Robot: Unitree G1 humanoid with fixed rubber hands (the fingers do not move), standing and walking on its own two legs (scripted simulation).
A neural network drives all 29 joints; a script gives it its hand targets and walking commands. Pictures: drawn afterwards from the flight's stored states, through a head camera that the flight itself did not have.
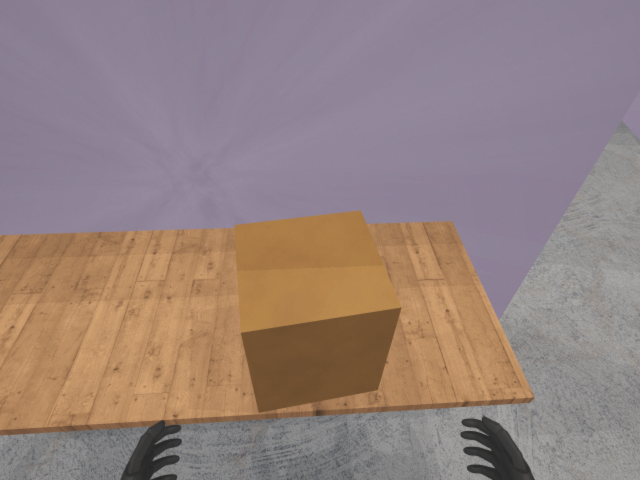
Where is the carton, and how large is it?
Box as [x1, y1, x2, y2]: [234, 210, 401, 412]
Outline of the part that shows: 360,210 234,225 240,328 259,412 377,389 401,307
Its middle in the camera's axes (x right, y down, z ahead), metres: -0.02 +0.13 +0.65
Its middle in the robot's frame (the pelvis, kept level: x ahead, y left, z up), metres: +0.41 +0.04 -0.07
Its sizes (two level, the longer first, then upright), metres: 0.210 0.200 0.250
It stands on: a table, 0.58 m high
